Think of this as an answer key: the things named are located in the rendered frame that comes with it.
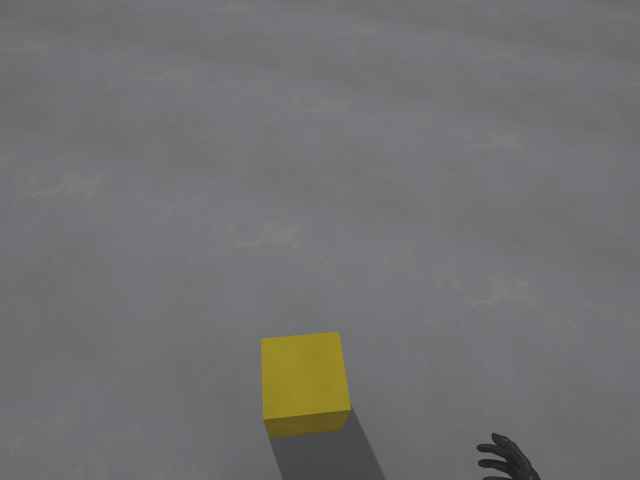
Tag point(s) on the carton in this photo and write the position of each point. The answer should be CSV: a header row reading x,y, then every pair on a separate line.
x,y
304,385

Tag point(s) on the right robot hand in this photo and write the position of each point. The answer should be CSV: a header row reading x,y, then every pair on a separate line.
x,y
517,466

